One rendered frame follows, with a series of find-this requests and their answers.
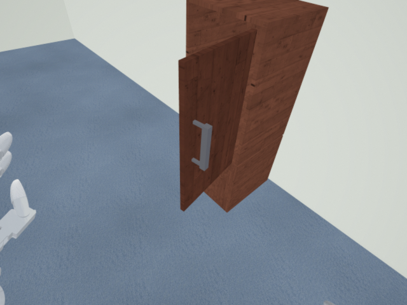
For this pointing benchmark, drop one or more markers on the cupboard door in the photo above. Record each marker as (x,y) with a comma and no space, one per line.
(212,84)

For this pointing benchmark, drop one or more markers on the left robot hand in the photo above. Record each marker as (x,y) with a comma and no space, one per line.
(17,219)

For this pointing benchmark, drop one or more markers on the handle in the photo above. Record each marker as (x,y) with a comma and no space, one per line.
(205,145)

